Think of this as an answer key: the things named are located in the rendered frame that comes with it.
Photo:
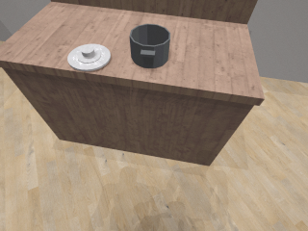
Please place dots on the lid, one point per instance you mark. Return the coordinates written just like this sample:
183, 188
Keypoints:
101, 57

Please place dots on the table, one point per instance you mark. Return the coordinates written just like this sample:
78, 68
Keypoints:
185, 110

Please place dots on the pot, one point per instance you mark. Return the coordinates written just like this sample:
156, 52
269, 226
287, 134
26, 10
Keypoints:
149, 45

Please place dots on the knob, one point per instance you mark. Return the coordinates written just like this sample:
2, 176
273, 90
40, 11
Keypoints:
87, 51

